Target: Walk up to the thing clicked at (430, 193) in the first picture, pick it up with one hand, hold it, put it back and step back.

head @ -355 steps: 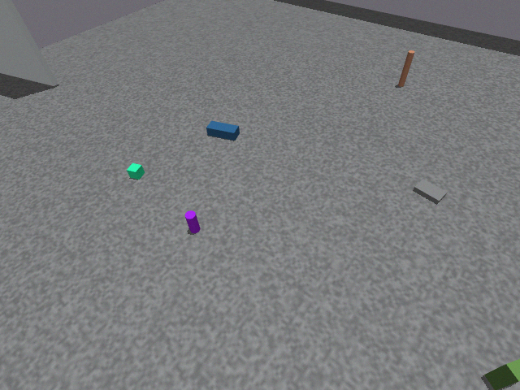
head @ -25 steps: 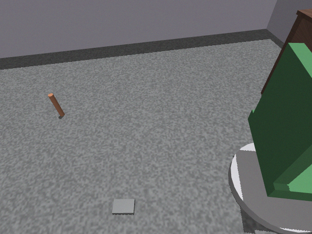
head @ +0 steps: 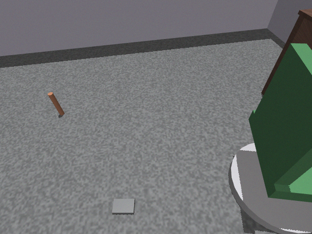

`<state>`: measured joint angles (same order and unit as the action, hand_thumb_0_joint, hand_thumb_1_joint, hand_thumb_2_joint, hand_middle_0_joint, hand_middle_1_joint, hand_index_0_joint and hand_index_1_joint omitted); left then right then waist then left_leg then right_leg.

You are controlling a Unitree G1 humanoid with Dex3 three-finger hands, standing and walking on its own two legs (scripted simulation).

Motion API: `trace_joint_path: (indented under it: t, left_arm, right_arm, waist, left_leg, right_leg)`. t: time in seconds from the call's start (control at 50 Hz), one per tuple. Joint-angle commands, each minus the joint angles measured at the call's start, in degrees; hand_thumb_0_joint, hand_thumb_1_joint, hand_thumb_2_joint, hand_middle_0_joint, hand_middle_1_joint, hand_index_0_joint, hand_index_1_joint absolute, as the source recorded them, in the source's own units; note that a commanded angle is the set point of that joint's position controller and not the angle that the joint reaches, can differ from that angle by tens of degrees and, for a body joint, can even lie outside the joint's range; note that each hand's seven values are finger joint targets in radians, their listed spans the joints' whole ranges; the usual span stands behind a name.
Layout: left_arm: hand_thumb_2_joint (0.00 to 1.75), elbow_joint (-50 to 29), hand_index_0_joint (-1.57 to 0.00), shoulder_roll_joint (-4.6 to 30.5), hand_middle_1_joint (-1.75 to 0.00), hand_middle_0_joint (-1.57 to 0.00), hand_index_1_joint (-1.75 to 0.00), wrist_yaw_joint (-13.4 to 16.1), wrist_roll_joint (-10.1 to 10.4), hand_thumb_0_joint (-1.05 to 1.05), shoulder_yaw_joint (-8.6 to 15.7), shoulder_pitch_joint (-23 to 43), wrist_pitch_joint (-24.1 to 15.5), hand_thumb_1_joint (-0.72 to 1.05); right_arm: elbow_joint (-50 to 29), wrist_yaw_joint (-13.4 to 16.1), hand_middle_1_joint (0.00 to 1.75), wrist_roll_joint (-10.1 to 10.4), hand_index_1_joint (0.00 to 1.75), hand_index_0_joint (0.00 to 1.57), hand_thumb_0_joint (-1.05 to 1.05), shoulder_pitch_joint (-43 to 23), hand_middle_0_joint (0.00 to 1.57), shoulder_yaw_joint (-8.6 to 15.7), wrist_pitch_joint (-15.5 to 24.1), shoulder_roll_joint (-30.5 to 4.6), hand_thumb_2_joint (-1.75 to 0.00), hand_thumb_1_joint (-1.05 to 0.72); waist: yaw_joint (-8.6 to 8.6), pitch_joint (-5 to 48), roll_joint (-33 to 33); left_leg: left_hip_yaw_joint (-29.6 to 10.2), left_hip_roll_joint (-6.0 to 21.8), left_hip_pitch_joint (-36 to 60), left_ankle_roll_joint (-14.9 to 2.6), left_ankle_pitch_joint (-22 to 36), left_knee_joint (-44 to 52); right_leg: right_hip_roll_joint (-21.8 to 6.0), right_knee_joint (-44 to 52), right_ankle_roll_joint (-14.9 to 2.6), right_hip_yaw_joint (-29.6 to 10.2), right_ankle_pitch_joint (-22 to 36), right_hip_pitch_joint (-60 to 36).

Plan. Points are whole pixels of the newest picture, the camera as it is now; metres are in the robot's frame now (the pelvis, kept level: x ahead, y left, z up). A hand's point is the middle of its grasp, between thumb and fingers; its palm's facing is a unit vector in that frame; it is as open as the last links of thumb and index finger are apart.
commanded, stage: stand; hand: left
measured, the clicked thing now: (123, 206) +0.45 +0.25 -0.77
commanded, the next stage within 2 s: none
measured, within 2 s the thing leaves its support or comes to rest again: neither
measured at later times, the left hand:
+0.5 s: hand out of the picture +0.07 +0.26 -0.16, palm faces -0.02 -0.94 -0.35, open 7.4 cm
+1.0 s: hand out of the picture +0.07 +0.26 -0.16, palm faces -0.03 -0.94 -0.34, open 7.4 cm
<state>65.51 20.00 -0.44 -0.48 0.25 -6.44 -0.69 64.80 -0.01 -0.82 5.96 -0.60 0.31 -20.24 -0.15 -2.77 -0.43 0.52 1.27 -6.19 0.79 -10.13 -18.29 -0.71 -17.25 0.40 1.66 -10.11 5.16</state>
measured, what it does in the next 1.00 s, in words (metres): stands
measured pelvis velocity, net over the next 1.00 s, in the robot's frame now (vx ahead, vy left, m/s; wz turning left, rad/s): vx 0.00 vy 0.00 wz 0.00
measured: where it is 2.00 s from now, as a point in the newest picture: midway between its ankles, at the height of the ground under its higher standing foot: outside the picture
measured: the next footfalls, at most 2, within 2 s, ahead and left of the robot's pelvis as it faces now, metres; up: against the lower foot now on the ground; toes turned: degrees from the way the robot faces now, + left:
none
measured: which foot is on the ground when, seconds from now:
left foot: down 0.00-1.00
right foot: down 0.00-1.00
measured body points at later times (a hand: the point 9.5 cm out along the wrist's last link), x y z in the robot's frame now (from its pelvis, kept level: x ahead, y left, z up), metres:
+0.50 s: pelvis +0.00 +0.00 +0.00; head +0.01 +0.00 +0.45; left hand +0.08 +0.31 -0.13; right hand +0.08 -0.30 -0.13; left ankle +0.00 +0.13 -0.75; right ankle -0.01 -0.12 -0.75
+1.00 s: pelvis +0.00 +0.00 +0.00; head +0.01 +0.00 +0.45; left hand +0.07 +0.31 -0.13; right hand +0.08 -0.30 -0.13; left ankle +0.00 +0.13 -0.75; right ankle -0.01 -0.12 -0.75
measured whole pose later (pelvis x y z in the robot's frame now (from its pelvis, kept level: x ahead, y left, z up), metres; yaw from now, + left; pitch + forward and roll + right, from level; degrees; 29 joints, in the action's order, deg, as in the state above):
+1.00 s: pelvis +0.00 +0.00 +0.00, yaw +0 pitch -2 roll +0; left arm 65.0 20.1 -0.3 -0.6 0.0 -7.0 -0.8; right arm 64.7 -0.1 -0.8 6.4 -0.4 0.2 -20.2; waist -0.3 -2.6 -0.3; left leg 0.5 0.9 -6.1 0.5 -10.3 -18.2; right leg -1.1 -17.1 0.7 1.7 -10.3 5.0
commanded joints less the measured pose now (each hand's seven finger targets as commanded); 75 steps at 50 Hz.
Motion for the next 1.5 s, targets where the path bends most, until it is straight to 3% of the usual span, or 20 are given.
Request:
trace_joint_path:
  t: [0.0,0.12,0.26,0.44,0.6,0.84,1.36,1.48]
  left_arm:
    - [0.90,-3.4,-0.20,12.1,-0.30,-0.20,-0.30,0.9,0.0,0.00,2.2,1.8,-1.1,0.90]
    - [0.90,-3.3,-0.20,12.2,-0.30,-0.20,-0.30,1.0,-0.1,0.00,2.2,1.6,-1.0,0.90]
    - [0.90,-3.6,-0.20,12.3,-0.30,-0.20,-0.30,0.9,-0.1,0.00,2.2,1.6,-1.1,0.90]
    - [0.90,-3.6,-0.20,12.2,-0.30,-0.20,-0.30,1.0,-0.1,0.00,2.1,1.7,-0.9,0.90]
    - [0.90,-3.8,-0.20,12.0,-0.30,-0.20,-0.30,1.0,-0.2,0.00,1.9,1.1,-1.2,0.90]
    - [0.90,-3.8,-0.20,12.3,-0.30,-0.20,-0.30,1.0,-0.2,0.00,2.1,1.3,-1.0,0.90]
    - [0.90,-4.1,-0.20,12.5,-0.30,-0.20,-0.30,1.1,-0.1,0.00,2.0,1.1,-1.1,0.90]
    - [0.90,-4.0,-0.20,12.4,-0.30,-0.20,-0.30,1.1,-0.2,0.00,2.0,1.2,-1.1,0.90]
  right_arm:
    - [-3.1,0.5,0.30,0.4,0.30,0.20,0.00,-1.8,0.20,2.2,1.4,-11.9,-0.90,-0.90]
    - [-3.3,0.5,0.30,0.3,0.30,0.20,0.00,-2.1,0.20,2.3,1.3,-12.0,-0.90,-0.90]
    - [-3.4,0.6,0.30,0.3,0.30,0.20,0.00,-2.0,0.20,2.3,1.5,-11.9,-0.90,-0.90]
    - [-3.3,0.6,0.30,0.3,0.30,0.20,0.00,-2.1,0.20,2.5,1.4,-12.2,-0.90,-0.90]
    - [-3.5,0.6,0.30,0.4,0.30,0.20,0.00,-2.2,0.20,2.5,1.5,-12.2,-0.90,-0.90]
    - [-3.3,0.5,0.30,0.3,0.30,0.20,0.00,-1.9,0.20,2.5,1.3,-12.0,-0.90,-0.90]
    - [-3.6,0.5,0.30,0.3,0.30,0.20,0.00,-1.5,0.20,2.5,1.4,-12.0,-0.90,-0.90]
    - [-3.5,0.5,0.30,0.3,0.30,0.20,0.00,-1.3,0.20,2.6,1.3,-11.9,-0.90,-0.90]
  waist:
    - [0.13,4.1,0.4]
    - [0.07,3.2,0.5]
    - [0.26,4.5,0.0]
    - [0.14,3.4,0.3]
    - [0.30,4.6,0.6]
    - [0.10,3.1,0.5]
    - [0.01,4.2,0.7]
    - [-0.04,3.3,0.7]
  left_leg:
    - [-5.0,6.6,0.9,-1.87,8.2,2.6]
    - [-5.4,6.6,0.5,-1.83,7.1,2.9]
    - [-5.3,6.8,0.9,-2.04,9.9,2.8]
    - [-5.4,6.5,0.8,-1.76,8.4,3.0]
    - [-5.4,6.7,1.7,-2.13,10.3,2.4]
    - [-5.4,6.3,0.2,-1.78,6.7,3.1]
    - [-5.4,6.7,1.5,-1.94,10.7,2.6]
    - [-5.3,6.3,0.2,-1.92,7.9,2.8]
  right_leg:
    - [-7.6,3.0,-1.39,-5.7,7.9,-0.4]
    - [-7.3,3.1,-1.20,-5.5,5.9,0.2]
    - [-7.6,2.4,-1.30,-5.4,8.9,-1.0]
    - [-7.3,2.6,-1.32,-5.2,6.6,0.2]
    - [-7.6,2.7,-1.19,-5.4,9.1,-0.6]
    - [-7.4,3.1,-1.25,-5.3,5.6,-0.1]
    - [-7.5,2.4,-1.26,-5.2,8.9,-0.4]
    - [-7.6,3.2,-1.19,-5.3,7.3,-0.7]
